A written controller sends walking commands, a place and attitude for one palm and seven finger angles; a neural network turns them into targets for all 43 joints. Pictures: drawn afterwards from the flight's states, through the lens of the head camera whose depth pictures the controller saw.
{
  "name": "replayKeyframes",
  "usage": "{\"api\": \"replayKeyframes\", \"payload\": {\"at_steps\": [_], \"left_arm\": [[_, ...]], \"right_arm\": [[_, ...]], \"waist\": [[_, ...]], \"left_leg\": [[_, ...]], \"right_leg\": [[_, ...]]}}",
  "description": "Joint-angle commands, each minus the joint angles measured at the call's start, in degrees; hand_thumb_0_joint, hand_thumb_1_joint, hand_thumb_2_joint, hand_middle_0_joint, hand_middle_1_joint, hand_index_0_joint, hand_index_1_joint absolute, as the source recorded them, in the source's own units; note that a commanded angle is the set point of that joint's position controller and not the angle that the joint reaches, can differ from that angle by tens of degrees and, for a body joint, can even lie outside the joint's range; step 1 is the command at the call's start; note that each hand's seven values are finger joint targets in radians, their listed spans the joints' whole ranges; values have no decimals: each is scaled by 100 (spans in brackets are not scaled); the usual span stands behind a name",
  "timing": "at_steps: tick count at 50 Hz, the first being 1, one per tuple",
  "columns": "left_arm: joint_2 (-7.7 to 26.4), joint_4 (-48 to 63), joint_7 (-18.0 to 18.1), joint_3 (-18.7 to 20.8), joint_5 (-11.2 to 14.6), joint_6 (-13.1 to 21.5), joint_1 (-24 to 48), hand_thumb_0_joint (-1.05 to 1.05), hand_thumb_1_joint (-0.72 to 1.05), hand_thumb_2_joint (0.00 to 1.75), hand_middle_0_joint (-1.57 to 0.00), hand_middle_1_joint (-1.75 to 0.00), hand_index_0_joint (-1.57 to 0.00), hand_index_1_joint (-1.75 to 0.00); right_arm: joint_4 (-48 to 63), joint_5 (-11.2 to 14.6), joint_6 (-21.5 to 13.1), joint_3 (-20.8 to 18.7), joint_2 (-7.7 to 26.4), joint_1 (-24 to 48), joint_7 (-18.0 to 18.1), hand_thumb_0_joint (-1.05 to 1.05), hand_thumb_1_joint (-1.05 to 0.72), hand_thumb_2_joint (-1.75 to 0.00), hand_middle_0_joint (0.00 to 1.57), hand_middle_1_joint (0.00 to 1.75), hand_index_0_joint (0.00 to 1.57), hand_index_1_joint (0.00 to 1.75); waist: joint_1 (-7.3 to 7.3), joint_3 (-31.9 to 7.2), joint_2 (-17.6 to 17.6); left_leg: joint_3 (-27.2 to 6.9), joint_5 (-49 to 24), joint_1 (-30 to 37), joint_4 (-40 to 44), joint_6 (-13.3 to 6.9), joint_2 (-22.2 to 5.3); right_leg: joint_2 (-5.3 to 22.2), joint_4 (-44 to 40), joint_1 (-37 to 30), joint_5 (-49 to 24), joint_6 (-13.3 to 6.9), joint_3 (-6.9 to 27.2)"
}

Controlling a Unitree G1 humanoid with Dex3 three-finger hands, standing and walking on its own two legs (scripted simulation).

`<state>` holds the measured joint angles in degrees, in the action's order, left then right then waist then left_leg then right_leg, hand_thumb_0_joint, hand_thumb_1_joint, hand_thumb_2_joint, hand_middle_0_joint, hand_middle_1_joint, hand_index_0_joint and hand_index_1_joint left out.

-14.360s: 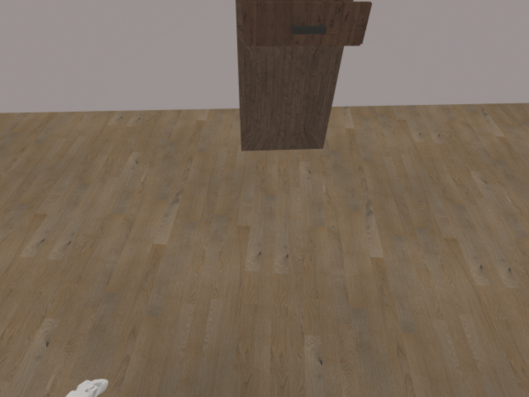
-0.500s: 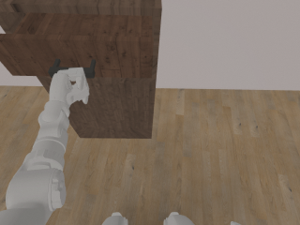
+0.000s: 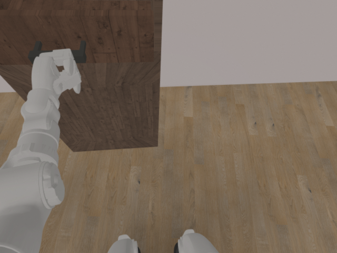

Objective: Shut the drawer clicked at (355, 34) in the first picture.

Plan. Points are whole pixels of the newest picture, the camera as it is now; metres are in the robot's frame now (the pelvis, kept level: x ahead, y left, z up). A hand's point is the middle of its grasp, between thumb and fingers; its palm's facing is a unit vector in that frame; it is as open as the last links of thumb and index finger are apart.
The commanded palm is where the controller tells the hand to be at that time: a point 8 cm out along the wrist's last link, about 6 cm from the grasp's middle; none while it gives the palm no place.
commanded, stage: push the drawer shut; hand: left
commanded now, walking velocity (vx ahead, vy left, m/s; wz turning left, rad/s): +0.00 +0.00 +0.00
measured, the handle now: (59, 50) +0.59 +0.21 +0.09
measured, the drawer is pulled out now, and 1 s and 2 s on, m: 0.05 0.00 0.00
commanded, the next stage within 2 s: pull the fist back off the drawer in 0.74 s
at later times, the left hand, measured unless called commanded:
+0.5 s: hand (79, 58) +0.56 +0.16 +0.09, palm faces +0.00 -1.00 -0.02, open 3.4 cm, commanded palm +0.55 +0.20 +0.09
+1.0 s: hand (75, 57) +0.56 +0.17 +0.09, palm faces -0.01 -1.00 -0.04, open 3.4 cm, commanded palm +0.57 +0.19 +0.09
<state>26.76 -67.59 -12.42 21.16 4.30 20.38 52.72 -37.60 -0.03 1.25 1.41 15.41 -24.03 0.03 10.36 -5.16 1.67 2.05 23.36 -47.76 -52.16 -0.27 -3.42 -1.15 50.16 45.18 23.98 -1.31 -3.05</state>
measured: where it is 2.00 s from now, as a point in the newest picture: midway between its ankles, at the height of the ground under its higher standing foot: outside the picture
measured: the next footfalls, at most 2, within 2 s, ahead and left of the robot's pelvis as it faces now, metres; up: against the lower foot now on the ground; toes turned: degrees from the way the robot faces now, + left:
none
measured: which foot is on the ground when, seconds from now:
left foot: down 0.00-1.00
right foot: down 0.00-1.00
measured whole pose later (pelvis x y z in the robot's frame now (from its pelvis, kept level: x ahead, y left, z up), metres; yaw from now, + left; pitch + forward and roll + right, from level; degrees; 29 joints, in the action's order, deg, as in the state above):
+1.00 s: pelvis -0.02 +0.01 -0.02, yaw +0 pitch +25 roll -5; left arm 37.6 -80.4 -9.2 19.2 -1.5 16.4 74.1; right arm -37.9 -3.0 0.3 3.9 16.1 -27.5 -0.6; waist 16.5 -4.4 2.7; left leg -1.2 23.1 -61.5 -59.1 -1.0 -3.6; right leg -1.4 53.8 56.4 22.9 -0.9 -5.9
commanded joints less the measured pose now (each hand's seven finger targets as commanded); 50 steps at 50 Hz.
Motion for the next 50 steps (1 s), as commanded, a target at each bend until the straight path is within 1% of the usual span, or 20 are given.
{"api": "replayKeyframes", "payload": {"at_steps": [1, 4, 5, 7, 10, 15, 16, 20, 21, 27, 29, 32, 33, 35, 39, 42, 45, 46, 48, 50], "left_arm": [[1595, 1284, 97, 348, 129, 414, 2892, 0, 90, 90, -140, -160, -140, -160], [1673, 1107, 150, 319, 37, 392, 3152, 0, 90, 90, -140, -160, -140, -160], [1575, 1050, 155, 217, 17, 377, 3285, 0, 90, 90, -140, -160, -140, -160], [1730, 1079, 201, 302, -36, 413, 3485, 0, 90, 90, -140, -160, -140, -160], [1542, 976, 240, 148, -67, 390, 3671, 0, 90, 90, -140, -160, -140, -160], [1534, 1012, 321, 89, -147, 393, 4103, 0, 90, 90, -140, -160, -140, -160], [1696, 969, 343, 219, -178, 385, 4067, 0, 90, 90, -140, -160, -140, -160], [1706, 704, 414, 164, -266, 293, 4315, 0, 90, 90, -140, -160, -140, -160], [1850, 755, 436, 226, -283, 287, 4435, 0, 90, 90, -140, -160, -140, -160], [1939, 647, 476, 246, -393, 261, 4668, 0, 90, 90, -140, -160, -140, -160], [2110, 592, 467, 293, -425, 249, 4848, 0, 90, 90, -140, -160, -140, -160], [1896, 577, 497, 74, -447, 246, 5243, 0, 90, 90, -140, -160, -140, -160], [1855, 429, 502, 25, -451, 212, 5277, 0, 90, 90, -140, -160, -140, -160], [2201, 307, 517, 169, -461, 172, 5430, 0, 90, 90, -140, -160, -140, -160], [2134, 260, 490, -30, -487, 159, 5726, 0, 90, 90, -140, -160, -140, -160], [2090, 323, 453, -98, -440, 151, 5882, 0, 90, 90, -140, -160, -140, -160], [2198, 347, 431, -18, -449, 118, 5882, 0, 90, 90, -140, -160, -140, -160], [2045, 266, 424, -112, -451, 79, 5814, 0, 90, 90, -140, -160, -140, -160], [1990, 177, 418, -83, -443, 13, 5695, 0, 90, 90, -140, -160, -140, -160], [2155, 154, 445, 30, -447, -55, 5642, 0, 90, 90, -140, -160, -140, -160]], "right_arm": [[309, -35, -92, -351, 972, -932, 22, 0, -90, -90, 20, 30, 20, 30], [255, -44, -48, -342, 988, -1013, 24, 0, -90, -90, 20, 30, 20, 30], [245, -46, -51, -334, 983, -1000, 14, 0, -90, -90, 20, 30, 20, 30], [212, -76, -42, -337, 1007, -1077, 12, 0, -90, -90, 20, 30, 20, 30], [186, -109, -38, -330, 1011, -1113, -13, 0, -90, -90, 20, 30, 20, 30], [132, -171, -9, -333, 1044, -1234, -41, 0, -90, -90, 20, 30, 20, 30], [121, -182, 3, -343, 1062, -1262, -38, 0, -90, -90, 20, 30, 20, 30], [85, -212, 37, -314, 1078, -1350, -55, 0, -90, -90, 20, 30, 20, 30], [82, -222, 44, -304, 1103, -1385, -48, 0, -90, -90, 20, 30, 20, 30], [89, -277, 92, -278, 1099, -1536, -90, 0, -90, -90, 20, 30, 20, 30], [79, -265, 115, -269, 1134, -1569, -69, 0, -90, -90, 20, 30, 20, 30], [25, -277, 81, -253, 1110, -1620, -70, 0, -90, -90, 20, 30, 20, 30], [-9, -273, 71, -242, 1129, -1622, -65, 0, -90, -90, 20, 30, 20, 30], [-10, -274, 41, -205, 1173, -1676, -34, 0, -90, -90, 20, 30, 20, 30], [-26, -279, -42, -167, 1193, -1712, 4, 0, -90, -90, 20, 30, 20, 30], [-43, -292, -130, -146, 1211, -1724, 19, 0, -90, -90, 20, 30, 20, 30], [-15, -303, -153, -140, 1220, -1749, 19, 0, -90, -90, 20, 30, 20, 30], [-6, -298, -159, -135, 1205, -1717, -4, 0, -90, -90, 20, 30, 20, 30], [5, -315, -154, -135, 1220, -1723, -32, 0, -90, -90, 20, 30, 20, 30], [40, -310, -144, -131, 1244, -1725, -34, 0, -90, -90, 20, 30, 20, 30]], "waist": [[60, -2716, 436], [190, -2521, 334], [246, -2400, 476], [270, -2454, 570], [360, -2567, 677], [470, -2876, 859], [432, -2946, 906], [564, -2844, 826], [593, -2874, 809], [640, -2999, 1137], [708, -2957, 907], [851, -2782, 1124], [922, -2685, 1034], [980, -2582, 943], [1087, -2604, 1178], [1133, -2755, 1423], [1075, -2952, 1417], [1045, -2866, 1498], [1011, -2837, 1429], [984, -2795, 1288]], "left_leg": [[-285, -2063, 1804, 333, -206, 277], [-319, -1994, 1691, 301, -214, 259], [-312, -1886, 1681, 298, -213, 264], [-373, -1957, 1801, 267, -207, 240], [-434, -2075, 1952, 193, -190, 222], [-553, -2323, 2233, 115, -166, 180], [-552, -2383, 2242, 82, -158, 174], [-581, -2327, 2090, 40, -174, 174], [-589, -2327, 2043, 32, -181, 164], [-619, -2528, 2187, -48, -173, 158], [-643, -2328, 2011, -48, -185, 146], [-667, -2113, 2007, -67, -194, 145], [-662, -1973, 1935, -73, -201, 136], [-650, -1665, 1619, -69, -228, 137], [-705, -1419, 1623, -93, -225, 117], [-717, -1339, 1728, -136, -232, 99], [-755, -1348, 1729, -158, -216, 108], [-749, -1310, 1733, -145, -201, 124], [-777, -1239, 1738, -133, -192, 117], [-753, -1092, 1533, -115, -212, 130]], "right_leg": [[-167, -591, -1136, -2294, 71, 300], [-171, -585, -950, -2181, 85, 275], [-168, -611, -796, -2046, 83, 274], [-179, -569, -663, -1974, 58, 241], [-186, -529, -401, -1910, 62, 198], [-198, -457, -172, -1885, 56, 143], [-197, -445, -180, -1913, 45, 149], [-215, -443, -77, -1861, 57, 125], [-212, -433, -107, -1883, 59, 128], [-241, -393, 33, -1949, 25, 105], [-254, -428, 33, -1804, 53, 117], [-258, -461, 298, -1568, 41, 111], [-261, -507, 387, -1431, 59, 107], [-271, -524, 350, -1208, 70, 121], [-261, -496, 635, -928, 60, 104], [-264, -469, 773, -836, 44, 97], [-266, -434, 705, -816, 34, 73], [-265, -441, 761, -783, 18, 66], [-274, -419, 818, -717, 11, 25], [-271, -445, 694, -649, 21, 44]]}}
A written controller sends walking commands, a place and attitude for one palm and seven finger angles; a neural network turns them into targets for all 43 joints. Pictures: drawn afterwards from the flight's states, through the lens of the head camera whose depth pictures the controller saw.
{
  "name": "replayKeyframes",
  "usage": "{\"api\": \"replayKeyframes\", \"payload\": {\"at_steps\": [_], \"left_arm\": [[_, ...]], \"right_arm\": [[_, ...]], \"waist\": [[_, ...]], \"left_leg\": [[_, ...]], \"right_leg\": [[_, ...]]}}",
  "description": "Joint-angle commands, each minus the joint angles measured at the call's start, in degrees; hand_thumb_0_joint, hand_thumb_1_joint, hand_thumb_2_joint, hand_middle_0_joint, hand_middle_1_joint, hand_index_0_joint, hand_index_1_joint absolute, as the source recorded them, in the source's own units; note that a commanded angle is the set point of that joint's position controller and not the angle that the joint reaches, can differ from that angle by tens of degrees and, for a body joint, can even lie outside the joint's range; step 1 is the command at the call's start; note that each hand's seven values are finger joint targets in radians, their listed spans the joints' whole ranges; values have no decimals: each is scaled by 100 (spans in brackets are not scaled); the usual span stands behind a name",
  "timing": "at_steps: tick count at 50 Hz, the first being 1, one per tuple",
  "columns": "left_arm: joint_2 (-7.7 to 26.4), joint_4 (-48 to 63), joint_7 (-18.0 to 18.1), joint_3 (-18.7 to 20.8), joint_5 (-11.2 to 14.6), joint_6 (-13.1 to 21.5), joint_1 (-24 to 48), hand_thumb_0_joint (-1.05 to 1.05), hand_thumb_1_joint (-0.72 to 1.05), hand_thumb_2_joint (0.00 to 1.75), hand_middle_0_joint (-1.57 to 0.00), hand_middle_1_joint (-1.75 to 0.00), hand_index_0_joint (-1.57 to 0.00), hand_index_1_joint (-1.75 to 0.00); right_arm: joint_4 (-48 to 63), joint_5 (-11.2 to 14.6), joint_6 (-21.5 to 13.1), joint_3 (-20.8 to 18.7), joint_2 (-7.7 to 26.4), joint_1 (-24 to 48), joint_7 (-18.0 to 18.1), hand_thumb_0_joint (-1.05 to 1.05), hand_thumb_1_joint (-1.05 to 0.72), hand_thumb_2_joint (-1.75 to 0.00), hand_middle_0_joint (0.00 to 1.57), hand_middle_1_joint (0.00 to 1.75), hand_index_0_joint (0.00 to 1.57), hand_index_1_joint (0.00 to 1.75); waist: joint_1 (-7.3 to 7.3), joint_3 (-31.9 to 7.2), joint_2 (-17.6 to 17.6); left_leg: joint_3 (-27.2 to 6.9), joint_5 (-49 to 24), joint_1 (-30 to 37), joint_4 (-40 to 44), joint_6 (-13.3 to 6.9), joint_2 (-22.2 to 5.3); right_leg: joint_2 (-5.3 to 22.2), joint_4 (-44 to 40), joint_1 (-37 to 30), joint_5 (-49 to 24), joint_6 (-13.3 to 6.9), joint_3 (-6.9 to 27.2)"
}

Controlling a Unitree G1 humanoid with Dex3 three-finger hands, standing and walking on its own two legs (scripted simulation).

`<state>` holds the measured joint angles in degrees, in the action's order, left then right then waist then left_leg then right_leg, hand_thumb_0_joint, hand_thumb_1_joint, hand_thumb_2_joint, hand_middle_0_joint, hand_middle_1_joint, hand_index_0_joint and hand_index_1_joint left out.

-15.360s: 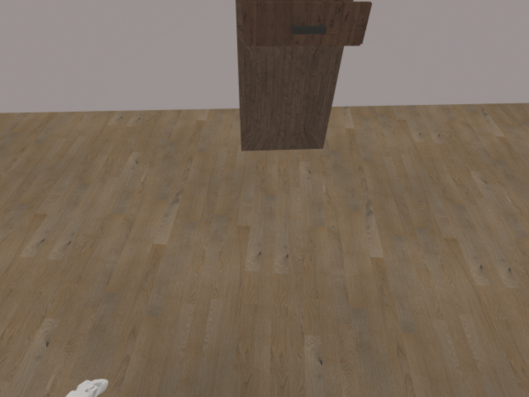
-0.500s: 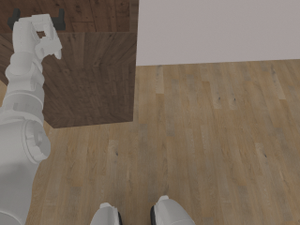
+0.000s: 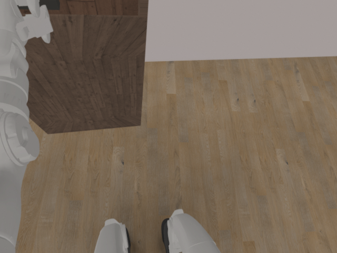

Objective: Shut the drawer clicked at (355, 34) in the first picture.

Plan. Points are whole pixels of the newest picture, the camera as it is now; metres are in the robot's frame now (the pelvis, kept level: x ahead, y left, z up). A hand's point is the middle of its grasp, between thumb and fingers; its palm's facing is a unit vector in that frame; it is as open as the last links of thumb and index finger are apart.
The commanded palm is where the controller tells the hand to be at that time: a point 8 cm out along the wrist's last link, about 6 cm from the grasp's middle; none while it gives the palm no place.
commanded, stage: pull the fist back off the drawer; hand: left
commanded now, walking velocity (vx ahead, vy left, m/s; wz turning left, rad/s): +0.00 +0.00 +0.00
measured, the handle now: out of the picture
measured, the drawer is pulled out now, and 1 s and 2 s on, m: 0.00 0.00 0.00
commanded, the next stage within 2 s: draw the hand back to the body in 0.54 s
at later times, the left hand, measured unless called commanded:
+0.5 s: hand (39, 30) +0.56 +0.16 +0.11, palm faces -0.01 -1.00 -0.03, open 3.3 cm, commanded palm +0.54 +0.20 +0.11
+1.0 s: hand (15, 59) +0.47 +0.18 +0.15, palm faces +0.01 -1.00 -0.04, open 3.3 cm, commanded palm +0.43 +0.22 +0.16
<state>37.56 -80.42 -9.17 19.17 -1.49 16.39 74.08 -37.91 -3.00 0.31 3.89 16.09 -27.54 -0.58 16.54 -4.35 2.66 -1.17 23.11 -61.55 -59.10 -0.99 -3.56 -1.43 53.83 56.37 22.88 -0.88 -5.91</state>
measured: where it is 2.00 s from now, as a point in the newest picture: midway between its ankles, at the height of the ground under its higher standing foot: outside the picture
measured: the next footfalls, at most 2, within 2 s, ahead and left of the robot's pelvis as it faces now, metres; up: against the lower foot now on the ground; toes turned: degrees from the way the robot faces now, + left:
none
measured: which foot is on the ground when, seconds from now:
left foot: down 0.00-1.00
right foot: down 0.00-1.00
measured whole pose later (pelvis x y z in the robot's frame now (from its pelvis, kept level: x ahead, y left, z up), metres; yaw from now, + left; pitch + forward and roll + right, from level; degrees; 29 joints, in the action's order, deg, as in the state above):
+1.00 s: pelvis +0.06 -0.01 +0.05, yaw +0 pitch +12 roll -1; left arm 18.5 -34.2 -11.9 15.9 11.5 12.4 23.6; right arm -32.1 2.7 4.3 0.9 14.5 -21.2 -0.7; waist 4.1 -7.7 2.9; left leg 2.0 23.5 -31.5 -42.9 -0.3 -2.4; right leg -1.1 40.2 28.8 23.5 -0.7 -2.0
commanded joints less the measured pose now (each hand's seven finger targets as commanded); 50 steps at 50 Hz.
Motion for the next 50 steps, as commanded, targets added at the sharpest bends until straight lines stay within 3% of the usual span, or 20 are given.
{"api": "replayKeyframes", "payload": {"at_steps": [1, 4, 9, 12, 15, 16, 18, 21, 22, 26, 29, 31, 32, 33, 36, 38, 40, 42, 48, 50], "left_arm": [[1098, 1518, 134, 247, 141, 328, 3528, 0, 90, 90, -140, -160, -140, -160], [977, 1714, 113, 247, 139, 353, 3239, 0, 90, 90, -140, -160, -140, -160], [1329, 1882, 63, 628, 223, 396, 2525, 0, 90, 90, -140, -160, -140, -160], [1130, 2085, 27, 573, 232, 466, 1978, 0, 90, 90, -140, -160, -140, -160], [990, 2093, -8, 543, 295, 449, 1550, 0, 90, 90, -140, -160, -140, -160], [1036, 2120, -17, 651, 314, 445, 1289, 0, 90, 90, -140, -160, -140, -160], [690, 2255, -93, 529, 414, 441, 855, 0, 90, 90, -140, -160, -140, -160], [284, 2577, -157, 337, 564, 471, 629, 0, 90, 90, -140, -160, -140, -160], [54, 2683, -198, 190, 604, 497, 450, 0, 90, 90, -140, -160, -140, -160], [39, 2815, -125, 251, 699, 629, 776, 0, 90, 90, -140, -160, -140, -160], [-297, 2919, -33, -49, 623, 762, 972, 0, 90, 90, -140, -160, -140, -160], [-215, 2916, 28, 0, 573, 829, 940, 0, 90, 90, -140, -160, -140, -160], [-127, 3116, 54, 82, 573, 890, 1011, 0, 90, 90, -140, -160, -140, -160], [0, 3183, 51, 280, 590, 891, 528, 0, 90, 90, -140, -160, -140, -160], [52, 3898, -30, 396, 724, 762, -652, 0, 90, 90, -140, -160, -140, -160], [-135, 4123, -126, 306, 877, 525, -1471, 0, 90, 90, -140, -160, -140, -160], [-180, 4530, -193, 304, 1044, 263, -1998, 0, 90, 90, -140, -160, -140, -160], [-316, 5052, -240, 248, 1228, 111, -2341, 0, 90, 90, -140, -160, -140, -160], [-796, 6129, -304, -145, 1420, -53, -3148, 0, 90, 90, -140, -160, -140, -160], [-890, 6180, -370, -248, 1462, -178, -3356, 0, 90, 90, -140, -160, -140, -160]], "right_arm": [[84, -9, -54, -385, 1173, -1373, 27, 0, -90, -90, 20, 30, 20, 30], [145, -15, -29, -409, 1151, -1348, -12, 0, -90, -90, 20, 30, 20, 30], [272, 17, 38, -419, 1145, -1286, -34, 0, -90, -90, 20, 30, 20, 30], [356, 37, 80, -459, 1111, -1219, -71, 0, -90, -90, 20, 30, 20, 30], [404, 79, 162, -485, 1086, -1156, -79, 0, -90, -90, 20, 30, 20, 30], [431, 93, 188, -514, 1086, -1159, -77, 0, -90, -90, 20, 30, 20, 30], [503, 116, 228, -538, 1053, -1095, -96, 0, -90, -90, 20, 30, 20, 30], [534, 152, 283, -599, 1006, -1018, -105, 0, -90, -90, 20, 30, 20, 30], [565, 172, 295, -613, 984, -975, -117, 0, -90, -90, 20, 30, 20, 30], [402, 201, 329, -663, 963, -925, -98, 0, -90, -90, 20, 30, 20, 30], [302, 204, 318, -676, 898, -839, -106, 0, -90, -90, 20, 30, 20, 30], [262, 191, 323, -680, 895, -811, -111, 0, -90, -90, 20, 30, 20, 30], [261, 181, 316, -689, 895, -793, -111, 0, -90, -90, 20, 30, 20, 30], [347, 197, 318, -705, 891, -747, -122, 0, -90, -90, 20, 30, 20, 30], [660, 272, 332, -701, 832, -491, -137, 0, -90, -90, 20, 30, 20, 30], [830, 344, 341, -690, 800, -354, -146, 0, -90, -90, 20, 30, 20, 30], [1016, 429, 359, -688, 781, -156, -107, 0, -90, -90, 20, 30, 20, 30], [1167, 494, 326, -678, 776, 41, -57, 0, -90, -90, 20, 30, 20, 30], [1197, 585, 134, -630, 680, 515, 51, 0, -90, -90, 20, 30, 20, 30], [1166, 601, 80, -622, 695, 637, 91, 0, -90, -90, 20, 30, 20, 30]], "waist": [[380, -2884, 1131], [223, -3102, 1341], [-48, -3153, 943], [-206, -3149, 1034], [-256, -2932, 675], [-358, -2967, 637], [-461, -3053, 673], [-464, -2891, 465], [-500, -2881, 665], [-422, -2631, 397], [-352, -2606, 658], [-385, -2702, 674], [-441, -2896, 841], [-645, -3243, 868], [-1009, -3812, 918], [-1114, -3645, 574], [-1170, -3287, 43], [-1209, -2995, -210], [-1205, -2067, 189], [-1170, -1804, -57]], "left_leg": [[-400, -1052, 2860, 575, -160, 145], [-429, -1292, 3190, 616, -117, 139], [-307, -1417, 2998, 712, -137, 145], [-258, -1648, 3206, 770, -126, 159], [-178, -1686, 3046, 867, -133, 171], [-158, -1777, 3063, 894, -127, 179], [-113, -2095, 3310, 917, -112, 194], [-79, -2247, 3413, 986, -118, 195], [-88, -2497, 3643, 972, -97, 192], [-100, -2573, 3601, 958, -102, 201], [-163, -2911, 3927, 887, -74, 190], [-187, -3064, 3992, 845, -63, 194], [-187, -3325, 4144, 812, -60, 199], [-186, -3574, 4286, 834, -37, 206], [-108, -4224, 4581, 960, -22, 221], [-26, -4293, 4408, 1094, -59, 226], [133, -3857, 4011, 1319, -132, 266], [223, -3494, 3900, 1494, -178, 313], [237, -3295, 4404, 1806, -177, 312], [198, -3027, 4403, 1899, -178, 314]], "right_leg": [[-235, -838, -503, -559, -9, 353], [-235, -792, -496, -693, -41, 307], [-263, -848, -1098, -900, -32, 355], [-266, -860, -1207, -1120, -52, 360], [-267, -910, -1477, -1330, -18, 362], [-261, -902, -1600, -1440, -27, 360], [-270, -895, -1687, -1757, -43, 352], [-274, -954, -1795, -1978, -24, 338], [-278, -930, -1697, -2091, -58, 326], [-267, -948, -1746, -2266, -18, 362], [-238, -887, -1458, -2323, -21, 346], [-226, -839, -1491, -2388, -25, 358], [-214, -798, -1560, -2542, -34, 372], [-201, -776, -1810, -2687, -40, 380], [-162, -821, -2574, -3338, -48, 404], [-138, -928, -2991, -3734, -23, 404], [-124, -1090, -3568, -4041, 6, 413], [-120, -1236, -3901, -4124, 6, 423], [-94, -1588, -3717, -3708, 14, 404], [-91, -1690, -3674, -3510, 24, 375]]}}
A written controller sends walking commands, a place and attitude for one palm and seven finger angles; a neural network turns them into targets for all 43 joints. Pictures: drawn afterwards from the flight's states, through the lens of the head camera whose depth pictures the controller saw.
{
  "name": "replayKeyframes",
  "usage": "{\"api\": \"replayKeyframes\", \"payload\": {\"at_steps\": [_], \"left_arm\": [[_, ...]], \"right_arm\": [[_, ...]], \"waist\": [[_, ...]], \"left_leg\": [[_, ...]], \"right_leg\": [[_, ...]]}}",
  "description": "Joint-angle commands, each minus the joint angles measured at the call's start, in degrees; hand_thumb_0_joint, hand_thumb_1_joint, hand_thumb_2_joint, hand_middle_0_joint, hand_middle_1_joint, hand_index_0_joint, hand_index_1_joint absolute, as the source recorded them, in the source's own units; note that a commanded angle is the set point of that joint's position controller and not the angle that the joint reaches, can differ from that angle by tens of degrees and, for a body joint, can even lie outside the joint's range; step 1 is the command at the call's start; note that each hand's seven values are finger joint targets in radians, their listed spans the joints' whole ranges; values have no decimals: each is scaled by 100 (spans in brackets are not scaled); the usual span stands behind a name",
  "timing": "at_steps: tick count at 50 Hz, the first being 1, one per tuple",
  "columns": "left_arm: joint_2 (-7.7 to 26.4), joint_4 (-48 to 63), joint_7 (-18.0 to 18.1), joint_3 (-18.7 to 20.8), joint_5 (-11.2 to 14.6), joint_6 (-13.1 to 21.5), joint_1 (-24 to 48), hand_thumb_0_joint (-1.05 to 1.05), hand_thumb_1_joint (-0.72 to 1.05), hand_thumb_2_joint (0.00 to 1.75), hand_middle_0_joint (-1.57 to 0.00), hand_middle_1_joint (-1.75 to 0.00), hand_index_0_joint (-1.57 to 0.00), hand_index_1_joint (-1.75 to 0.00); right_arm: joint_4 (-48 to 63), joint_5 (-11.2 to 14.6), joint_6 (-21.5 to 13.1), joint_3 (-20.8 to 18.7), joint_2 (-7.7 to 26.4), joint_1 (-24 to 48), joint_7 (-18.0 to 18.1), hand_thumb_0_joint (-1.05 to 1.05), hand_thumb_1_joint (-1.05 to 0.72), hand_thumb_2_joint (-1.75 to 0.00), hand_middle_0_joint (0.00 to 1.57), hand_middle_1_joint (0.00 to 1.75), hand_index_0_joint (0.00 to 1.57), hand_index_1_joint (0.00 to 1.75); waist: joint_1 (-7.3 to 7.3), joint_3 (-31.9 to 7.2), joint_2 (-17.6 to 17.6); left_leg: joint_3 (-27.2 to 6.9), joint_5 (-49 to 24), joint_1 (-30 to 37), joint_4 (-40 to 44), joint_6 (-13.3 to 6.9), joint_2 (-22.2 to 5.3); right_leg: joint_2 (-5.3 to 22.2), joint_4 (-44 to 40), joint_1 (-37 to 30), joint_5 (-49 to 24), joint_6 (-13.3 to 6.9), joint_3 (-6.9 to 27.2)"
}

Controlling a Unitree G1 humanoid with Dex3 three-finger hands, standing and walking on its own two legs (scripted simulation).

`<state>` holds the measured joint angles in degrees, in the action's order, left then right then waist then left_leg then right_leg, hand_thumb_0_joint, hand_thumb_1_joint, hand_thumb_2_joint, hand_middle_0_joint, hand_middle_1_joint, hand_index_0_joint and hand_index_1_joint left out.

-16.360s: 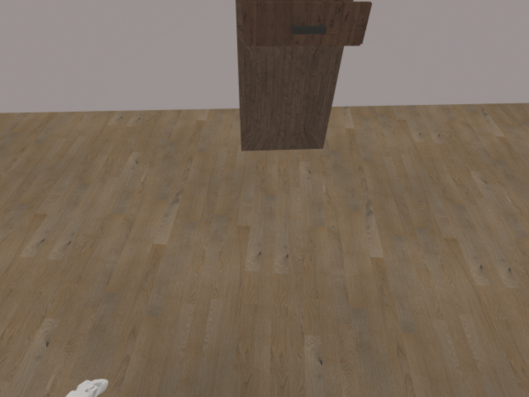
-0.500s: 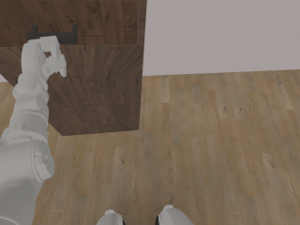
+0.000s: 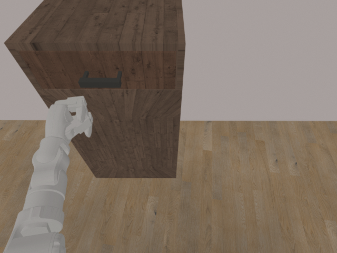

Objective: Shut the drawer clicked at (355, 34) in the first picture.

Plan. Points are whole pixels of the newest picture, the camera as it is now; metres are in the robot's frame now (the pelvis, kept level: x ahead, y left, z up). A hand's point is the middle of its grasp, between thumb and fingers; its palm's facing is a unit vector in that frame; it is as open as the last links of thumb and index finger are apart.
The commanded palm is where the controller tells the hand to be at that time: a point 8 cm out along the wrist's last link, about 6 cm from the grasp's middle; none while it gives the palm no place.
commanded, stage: draw the hand back to the body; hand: left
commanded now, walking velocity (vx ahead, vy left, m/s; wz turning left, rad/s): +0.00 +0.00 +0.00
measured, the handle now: (101, 78) +0.60 +0.20 +0.07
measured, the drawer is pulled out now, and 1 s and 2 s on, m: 0.00 0.00 0.00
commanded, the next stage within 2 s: step back with the hand held close in 1.02 s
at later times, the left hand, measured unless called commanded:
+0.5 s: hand (37, 178) +0.24 +0.22 +0.15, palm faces +0.31 -0.92 -0.26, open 3.3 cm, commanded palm +0.19 +0.26 +0.17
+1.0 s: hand out of the picture +0.14 +0.24 +0.19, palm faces +0.45 -0.80 -0.39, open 3.3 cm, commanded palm +0.09 +0.28 +0.20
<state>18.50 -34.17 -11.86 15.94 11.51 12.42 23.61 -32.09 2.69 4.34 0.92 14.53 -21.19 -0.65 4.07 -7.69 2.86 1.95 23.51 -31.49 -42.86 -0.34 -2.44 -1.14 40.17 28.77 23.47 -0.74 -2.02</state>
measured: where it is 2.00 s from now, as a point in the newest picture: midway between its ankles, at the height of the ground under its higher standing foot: outside the picture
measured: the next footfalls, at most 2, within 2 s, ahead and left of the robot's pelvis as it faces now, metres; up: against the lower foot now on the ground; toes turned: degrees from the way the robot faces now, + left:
none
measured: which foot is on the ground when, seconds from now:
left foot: down 0.00-1.00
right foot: down 0.00-1.00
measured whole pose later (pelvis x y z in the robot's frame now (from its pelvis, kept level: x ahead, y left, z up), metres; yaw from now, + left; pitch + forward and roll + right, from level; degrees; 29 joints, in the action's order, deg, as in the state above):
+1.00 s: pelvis -0.02 +0.00 +0.03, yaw +2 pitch -5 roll +0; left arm 17.9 26.0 6.2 15.8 4.0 6.3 -31.2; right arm -35.8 0.5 -4.8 1.3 13.6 -11.1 4.6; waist -4.4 1.0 4.8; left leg 0.8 14.0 -5.7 -24.4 -0.2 -0.6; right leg 0.0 22.5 2.6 15.2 -0.7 -3.4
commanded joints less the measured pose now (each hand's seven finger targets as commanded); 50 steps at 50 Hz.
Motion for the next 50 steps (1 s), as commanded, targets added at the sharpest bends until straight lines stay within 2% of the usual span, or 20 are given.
{"api": "replayKeyframes", "payload": {"at_steps": [1, 2, 5, 7, 8, 9, 11, 16, 17, 20, 22, 23, 27, 31, 32, 36, 42, 44, 47, 50], "left_arm": [[979, 1597, -146, 11, 162, 135, 1546, 0, 90, 90, -140, -160, -140, -160], [983, 1706, -182, -8, 196, 66, 1559, 0, 90, 90, -140, -160, -140, -160], [1098, 2210, -287, 112, 318, -86, 1274, 0, 90, 90, -140, -160, -140, -160], [1171, 2621, -322, 188, 393, -108, 1167, 0, 90, 90, -140, -160, -140, -160], [1385, 3136, 377, -127, -287, -123, 804, 0, 90, 90, -140, -160, -140, -160], [1068, 3129, 755, -202, -354, -227, 405, 0, 90, 90, -140, -160, -140, -160], [827, 3344, 1089, -378, -448, -384, 16, 0, 90, 90, -140, -160, -140, -160], [967, 4021, 1528, -187, -606, -487, -487, 0, 90, 90, -140, -160, -140, -160], [998, 4116, 1552, -188, -613, -495, -618, 0, 90, 90, -140, -160, -140, -160], [841, 4762, 1665, -293, -666, -443, -912, 0, 90, 90, -140, -160, -140, -160], [934, 5104, 1707, -191, -691, -421, -1374, 0, 90, 90, -140, -160, -140, -160], [812, 5248, 1713, -247, -670, -423, -1671, 0, 90, 90, -140, -160, -140, -160], [872, 5493, 1718, -12, -665, -444, -2657, 0, 90, 90, -140, -160, -140, -160], [863, 5961, 1718, 189, -662, -424, -3329, 0, 90, 90, -140, -160, -140, -160], [949, 6141, 1711, 258, -678, -401, -3458, 0, 90, 90, -140, -160, -140, -160], [955, 6861, 1759, 398, -691, -310, -4054, 0, 90, 90, -140, -160, -140, -160], [1115, 7384, 1837, 781, -690, -273, -5204, 0, 90, 90, -140, -160, -140, -160], [852, 7241, 1824, 533, -719, -278, -5043, 0, 90, 90, -140, -160, -140, -160], [729, 6990, 1842, 392, -771, -323, -4780, 0, 90, 90, -140, -160, -140, -160], [834, 7060, 1901, 483, -793, -277, -4650, 0, 90, 90, -140, -160, -140, -160]], "right_arm": [[620, 51, -350, -309, 854, 113, 117, 0, -90, -90, 20, 30, 20, 30], [646, 61, -375, -289, 856, 206, 134, 0, -90, -90, 20, 30, 20, 30], [780, 77, -489, -252, 835, 505, 203, 0, -90, -90, 20, 30, 20, 30], [884, 81, -597, -202, 800, 723, 241, 0, -90, -90, 20, 30, 20, 30], [871, 55, -565, -184, 637, 1193, 294, 0, -90, -90, 20, 30, 20, 30], [876, 35, -567, -179, 626, 1230, 354, 0, -90, -90, 20, 30, 20, 30], [861, 48, -605, -142, 633, 1365, 399, 0, -90, -90, 20, 30, 20, 30], [762, 3, -637, -75, 563, 1612, 498, 0, -90, -90, 20, 30, 20, 30], [735, -18, -657, -64, 580, 1661, 509, 0, -90, -90, 20, 30, 20, 30], [723, -66, -781, -27, 499, 1769, 510, 0, -90, -90, 20, 30, 20, 30], [693, -112, -869, -25, 525, 1789, 499, 0, -90, -90, 20, 30, 20, 30], [707, -122, -894, -16, 479, 1801, 490, 0, -90, -90, 20, 30, 20, 30], [652, -176, -918, -46, 494, 1891, 466, 0, -90, -90, 20, 30, 20, 30], [649, -188, -918, -57, 431, 1927, 441, 0, -90, -90, 20, 30, 20, 30], [649, -202, -947, -68, 447, 1961, 440, 0, -90, -90, 20, 30, 20, 30], [680, -223, -1060, -81, 389, 1947, 441, 0, -90, -90, 20, 30, 20, 30], [712, -224, -1242, -140, 391, 1890, 512, 0, -90, -90, 20, 30, 20, 30], [637, -222, -1252, -134, 380, 1834, 511, 0, -90, -90, 20, 30, 20, 30], [530, -225, -1276, -159, 436, 1770, 542, 0, -90, -90, 20, 30, 20, 30], [535, -245, -1300, -163, 443, 1751, 574, 0, -90, -90, 20, 30, 20, 30]], "waist": [[44, -1361, 42], [61, -1236, 84], [-76, -1426, -139], [-149, -1425, 42], [-431, -1120, -53], [-342, -837, -167], [-352, -473, -200], [-417, -251, -216], [-440, -149, -223], [-461, -107, 342], [-526, -186, 240], [-531, -73, 227], [-615, 238, -374], [-650, 433, -251], [-676, 518, -50], [-701, 440, 184], [-790, 525, -84], [-692, 814, -109], [-619, 1116, -119], [-676, 825, -145]], "left_leg": [[-124, -2895, 1374, 336, -223, 217], [-116, -2803, 1447, 351, -244, 239], [-167, -2555, 1526, 527, -230, 273], [-166, -2378, 1641, 602, -233, 308], [-110, -2191, 1861, 874, -209, 328], [-116, -1937, 1871, 1066, -188, 293], [-164, -1657, 1899, 1290, -166, 261], [-148, -1574, 2271, 1690, -185, 270], [-151, -1514, 2298, 1763, -196, 279], [-180, -1588, 2644, 1960, -147, 265], [-207, -1804, 2797, 2043, -151, 259], [-207, -1860, 2783, 2097, -144, 244], [-163, -1928, 2738, 2183, -174, 242], [-154, -1852, 2730, 2236, -168, 231], [-141, -1833, 2734, 2239, -159, 255], [-180, -1872, 2803, 2232, -141, 238], [-155, -1941, 2768, 2136, -143, 217], [-146, -1829, 2713, 2150, -151, 216], [-164, -1647, 2720, 2168, -170, 213], [-211, -1645, 2786, 2178, -188, 226]], "right_leg": [[-103, -349, -906, -3386, -6, -25], [-101, -394, -897, -3370, -20, -11], [-61, -463, -1249, -3253, -29, -28], [-46, -523, -1348, -3099, -45, 6], [101, -909, -1383, -2663, -49, 166], [100, -1055, -1332, -2346, -36, 116], [98, -1201, -1308, -1953, -41, 78], [111, -1573, -1729, -1795, -36, 107], [94, -1684, -1749, -1696, -30, 131], [112, -1806, -1921, -1670, -75, 107], [76, -1904, -2072, -1834, -78, 87], [100, -1896, -2156, -1879, -78, 63], [71, -2087, -2238, -1960, -34, 60], [110, -2145, -2243, -1823, -20, 58], [89, -2242, -2224, -1769, -34, 85], [119, -2189, -2273, -1758, -38, 51], [78, -2299, -2252, -1829, -18, 84], [105, -2275, -2075, -1708, -2, 60], [93, -2381, -1818, -1433, -3, 54], [134, -2278, -1976, -1394, -13, 50]]}}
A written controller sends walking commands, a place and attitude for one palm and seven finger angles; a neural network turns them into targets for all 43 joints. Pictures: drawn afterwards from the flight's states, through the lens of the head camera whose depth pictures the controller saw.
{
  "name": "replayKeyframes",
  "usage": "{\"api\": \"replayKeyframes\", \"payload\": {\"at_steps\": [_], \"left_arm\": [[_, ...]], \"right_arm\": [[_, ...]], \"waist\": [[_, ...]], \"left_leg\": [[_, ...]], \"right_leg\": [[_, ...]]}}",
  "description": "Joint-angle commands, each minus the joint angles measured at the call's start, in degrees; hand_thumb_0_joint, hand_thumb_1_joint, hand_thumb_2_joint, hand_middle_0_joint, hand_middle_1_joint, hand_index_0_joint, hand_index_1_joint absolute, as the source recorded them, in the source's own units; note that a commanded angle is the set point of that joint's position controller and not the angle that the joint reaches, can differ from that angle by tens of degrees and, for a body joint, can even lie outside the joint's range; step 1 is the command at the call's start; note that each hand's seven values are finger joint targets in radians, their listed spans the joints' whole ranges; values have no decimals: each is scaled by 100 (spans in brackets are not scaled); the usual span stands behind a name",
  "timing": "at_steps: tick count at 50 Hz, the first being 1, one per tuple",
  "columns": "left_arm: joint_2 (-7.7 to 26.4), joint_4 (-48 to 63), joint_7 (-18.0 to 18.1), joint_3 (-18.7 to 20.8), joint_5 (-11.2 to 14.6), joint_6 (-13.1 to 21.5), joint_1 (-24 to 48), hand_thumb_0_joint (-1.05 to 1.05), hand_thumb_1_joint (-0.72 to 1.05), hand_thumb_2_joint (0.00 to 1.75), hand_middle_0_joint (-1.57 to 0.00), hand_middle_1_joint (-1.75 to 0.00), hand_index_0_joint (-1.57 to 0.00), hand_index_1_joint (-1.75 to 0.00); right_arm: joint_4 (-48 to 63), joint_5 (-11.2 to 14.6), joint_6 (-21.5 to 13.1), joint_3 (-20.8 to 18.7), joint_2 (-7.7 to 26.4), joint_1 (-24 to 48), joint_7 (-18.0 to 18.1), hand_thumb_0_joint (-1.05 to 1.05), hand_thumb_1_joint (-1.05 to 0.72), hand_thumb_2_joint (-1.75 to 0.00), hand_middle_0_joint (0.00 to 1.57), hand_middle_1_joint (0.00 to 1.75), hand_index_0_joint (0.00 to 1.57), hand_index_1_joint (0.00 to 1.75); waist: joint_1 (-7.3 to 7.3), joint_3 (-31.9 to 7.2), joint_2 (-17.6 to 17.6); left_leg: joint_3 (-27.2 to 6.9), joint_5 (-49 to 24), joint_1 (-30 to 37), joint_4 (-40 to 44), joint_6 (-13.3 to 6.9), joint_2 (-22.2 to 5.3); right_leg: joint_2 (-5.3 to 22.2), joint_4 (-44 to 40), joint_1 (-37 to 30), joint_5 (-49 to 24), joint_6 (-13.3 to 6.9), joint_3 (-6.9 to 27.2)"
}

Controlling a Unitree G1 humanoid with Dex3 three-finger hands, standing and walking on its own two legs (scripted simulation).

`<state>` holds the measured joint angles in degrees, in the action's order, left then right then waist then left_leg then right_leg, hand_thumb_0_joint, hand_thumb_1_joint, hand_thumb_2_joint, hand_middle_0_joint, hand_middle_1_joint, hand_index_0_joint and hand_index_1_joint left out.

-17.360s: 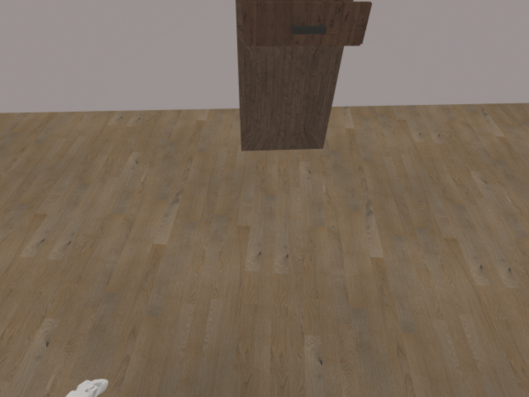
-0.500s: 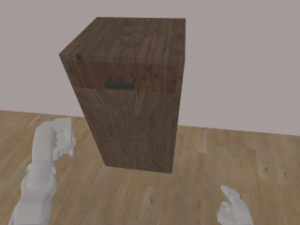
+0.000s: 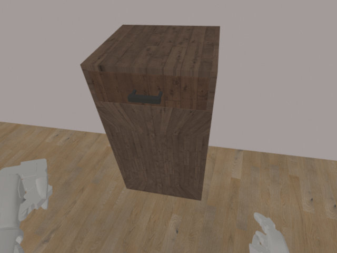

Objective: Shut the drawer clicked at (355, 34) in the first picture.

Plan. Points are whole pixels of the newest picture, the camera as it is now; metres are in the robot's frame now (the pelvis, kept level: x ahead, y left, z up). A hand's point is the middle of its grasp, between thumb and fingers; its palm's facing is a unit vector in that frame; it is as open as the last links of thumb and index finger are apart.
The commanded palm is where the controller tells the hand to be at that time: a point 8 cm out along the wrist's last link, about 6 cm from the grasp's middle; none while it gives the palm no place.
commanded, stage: draw the hand back to the body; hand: left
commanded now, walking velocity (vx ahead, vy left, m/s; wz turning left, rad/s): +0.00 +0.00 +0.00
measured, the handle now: (145, 95) +0.63 +0.18 +0.04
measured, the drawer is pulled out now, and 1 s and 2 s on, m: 0.00 0.00 0.00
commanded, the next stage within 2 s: step back with the hand held close in 0.02 s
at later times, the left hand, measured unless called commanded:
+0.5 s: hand (50, 193) +0.17 +0.25 +0.14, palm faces +0.26 -0.83 -0.49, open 3.3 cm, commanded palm +0.11 +0.29 +0.17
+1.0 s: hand (3, 235) +0.09 +0.27 +0.16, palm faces +0.37 -0.82 -0.45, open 3.3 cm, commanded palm +0.03 +0.31 +0.17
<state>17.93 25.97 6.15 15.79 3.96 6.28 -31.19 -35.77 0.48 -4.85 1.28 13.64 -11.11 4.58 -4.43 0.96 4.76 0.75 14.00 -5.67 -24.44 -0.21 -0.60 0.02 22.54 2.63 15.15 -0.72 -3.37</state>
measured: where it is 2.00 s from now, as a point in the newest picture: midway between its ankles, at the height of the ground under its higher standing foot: outside the picture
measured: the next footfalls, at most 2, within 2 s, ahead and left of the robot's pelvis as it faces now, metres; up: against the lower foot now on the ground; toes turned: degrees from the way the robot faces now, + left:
right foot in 1.16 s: -0.14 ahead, -0.09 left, +0.00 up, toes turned +6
right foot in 1.88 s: -0.33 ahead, -0.04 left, +0.00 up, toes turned -5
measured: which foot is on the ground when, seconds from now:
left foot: down 0.00-1.00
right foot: down 0.00-0.96, up 0.98-1.00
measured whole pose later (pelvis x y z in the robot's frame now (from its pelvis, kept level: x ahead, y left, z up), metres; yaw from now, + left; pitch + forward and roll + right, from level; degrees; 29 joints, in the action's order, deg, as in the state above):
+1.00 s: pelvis -0.09 +0.03 -0.01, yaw +2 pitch +0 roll -3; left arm 22.8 34.5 8.9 20.1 1.3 14.1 -35.1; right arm -32.8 -0.1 -2.5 0.0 12.9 -13.1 5.4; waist 0.3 1.8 1.3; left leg -1.1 7.8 -23.7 -31.6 -2.7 -0.1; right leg -1.2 31.4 19.7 14.9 1.2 -2.3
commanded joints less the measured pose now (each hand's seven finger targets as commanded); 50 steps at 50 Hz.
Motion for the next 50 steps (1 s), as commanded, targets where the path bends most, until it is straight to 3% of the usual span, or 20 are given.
{"api": "replayKeyframes", "payload": {"at_steps": [1, 4, 7, 8, 10, 13, 17, 20, 22, 24, 27, 29, 36, 38, 41, 44, 46, 48, 49, 50], "left_arm": [[927, 1064, 110, 538, -28, 337, 750, 0, 90, 90, -140, -160, -140, -160], [1008, 1308, 133, 607, -25, 342, 666, 0, 90, 90, -140, -160, -140, -160], [1086, 1398, 136, 672, -36, 295, 593, 0, 90, 90, -140, -160, -140, -160], [1870, 1887, 146, 1503, -37, 533, 1241, 0, 90, 90, -140, -160, -140, -160], [1184, 1030, 40, 974, -53, 501, 273, 0, 90, 90, -140, -160, -140, -160], [1030, 1006, -11, 881, -42, 536, -144, 0, 90, 90, -140, -160, -140, -160], [1164, 1307, 2, 976, 8, 543, -486, 0, 90, 90, -140, -160, -140, -160], [1341, 1646, 64, 1111, 24, 561, -561, 0, 90, 90, -140, -160, -140, -160], [1570, 2025, 116, 1263, 22, 604, -490, 0, 90, 90, -140, -160, -140, -160], [1505, 2046, 148, 1220, 10, 616, -612, 0, 90, 90, -140, -160, -140, -160], [1508, 2058, 178, 1258, -3, 637, -630, 0, 90, 90, -140, -160, -140, -160], [1408, 1885, 181, 1193, -7, 657, -639, 0, 90, 90, -140, -160, -140, -160], [1298, 1550, 210, 1189, -101, 848, -522, 0, 90, 90, -140, -160, -140, -160], [1298, 1675, 227, 1164, -140, 916, -460, 0, 90, 90, -140, -160, -140, -160], [1333, 1846, 299, 1084, -159, 1032, -317, 0, 90, 90, -140, -160, -140, -160], [1386, 2084, 396, 1064, -179, 1105, -171, 0, 90, 90, -140, -160, -140, -160], [1420, 2127, 428, 1154, -183, 1150, -174, 0, 90, 90, -140, -160, -140, -160], [1405, 2081, 412, 1264, -268, 1185, -197, 0, 90, 90, -140, -160, -140, -160], [1348, 2022, 385, 1284, -322, 1204, -171, 0, 90, 90, -140, -160, -140, -160], [1358, 1916, 352, 1319, -349, 1222, -234, 0, 90, 90, -140, -160, -140, -160]], "right_arm": [[921, -31, -390, -204, 520, 752, 64, 0, -90, -90, 20, 30, 20, 30], [946, -54, -428, -163, 497, 773, 69, 0, -90, -90, 20, 30, 20, 30], [951, -49, -459, -154, 493, 826, 64, 0, -90, -90, 20, 30, 20, 30], [1128, -52, -268, -207, 651, 770, 8, 0, -90, -90, 20, 30, 20, 30], [1045, -65, -46, -232, 507, 737, -35, 0, -90, -90, 20, 30, 20, 30], [1133, -67, 162, -309, 562, 704, -72, 0, -90, -90, 20, 30, 20, 30], [1304, -33, 379, -384, 591, 722, -63, 0, -90, -90, 20, 30, 20, 30], [1432, 18, 471, -416, 569, 688, -33, 0, -90, -90, 20, 30, 20, 30], [1497, 21, 473, -423, 619, 685, 22, 0, -90, -90, 20, 30, 20, 30], [1528, 35, 459, -424, 580, 629, 43, 0, -90, -90, 20, 30, 20, 30], [1503, 7, 410, -449, 638, 622, 70, 0, -90, -90, 20, 30, 20, 30], [1475, 16, 379, -446, 620, 593, 55, 0, -90, -90, 20, 30, 20, 30], [1444, 19, 227, -459, 677, 619, 31, 0, -90, -90, 20, 30, 20, 30], [1425, 6, 162, -460, 676, 563, 33, 0, -90, -90, 20, 30, 20, 30], [1336, -8, 62, -460, 676, 435, 31, 0, -90, -90, 20, 30, 20, 30], [1255, -58, -26, -410, 656, 388, 76, 0, -90, -90, 20, 30, 20, 30], [1236, -69, -100, -401, 692, 400, 99, 0, -90, -90, 20, 30, 20, 30], [1273, -75, -179, -398, 763, 525, 141, 0, -90, -90, 20, 30, 20, 30], [1295, -83, -208, -420, 763, 549, 139, 0, -90, -90, 20, 30, 20, 30], [1275, -85, -228, -455, 723, 532, 127, 0, -90, -90, 20, 30, 20, 30]], "waist": [[135, -198, -342], [69, -471, -144], [39, -431, 50], [290, 61, -197], [319, 123, -684], [362, -250, -357], [356, -862, -275], [371, -1143, -479], [359, -1350, -241], [363, -1350, -99], [361, -1185, 155], [385, -942, 74], [448, -329, -271], [472, -287, -341], [521, -287, -569], [559, -300, -335], [546, -332, -6], [487, -330, 849], [422, -382, 1020], [408, -424, 961]], "left_leg": [[-78, -791, 251, 318, -210, 37], [-99, -1095, 256, 294, -185, 50], [-87, -1315, 264, 255, -149, 53], [-252, -1119, -316, 78, -276, -74], [-241, -1243, -334, -58, -247, -83], [-214, -1996, -300, -57, -223, -151], [-235, -2621, -215, -40, -232, -218], [-263, -2682, -297, -65, -232, -248], [-314, -2869, -319, -45, -242, -281], [-352, -2892, -359, -14, -255, -333], [-443, -2504, -684, 122, -279, -399], [-520, -1888, -1019, 261, -299, -461], [-695, 1141, -2458, 575, -419, -436], [-641, 1336, -2396, 359, -387, -343], [-522, 1249, -1618, -335, -265, -161], [-609, 1078, -1292, -351, -225, -183], [-957, 1375, -1737, 297, -301, -396], [-1729, 2476, -3144, 1611, -586, -1028], [-1999, 2836, -3709, 1834, -721, -1271], [-1976, 2762, -3783, 1790, -797, -1386]], "right_leg": [[38, -458, 545, -689, -10, 194], [52, -335, 272, -1077, -32, 199], [17, -353, 246, -1313, -45, 206], [321, -606, 684, -1602, -14, 629], [477, -603, 787, -1807, -10, 553], [453, -321, 620, -2259, 51, 352], [377, -66, 428, -2503, 122, 248], [345, 92, 330, -2642, 166, 235], [293, 246, 237, -2722, 179, 228], [246, 365, 308, -2576, 196, 207], [167, 445, 370, -2123, 204, 220], [149, 452, 449, -1640, 196, 250], [220, 170, 413, -90, 139, 568], [326, -113, 693, 450, 89, 671], [577, -631, 1763, 1440, -48, 811], [574, -586, 2163, 1476, -72, 682], [249, -147, 1658, 1214, 52, 478], [-310, 1377, 242, 429, 201, 274], [-454, 2047, -251, 137, 217, 293], [-464, 2270, -333, 109, 205, 372]]}}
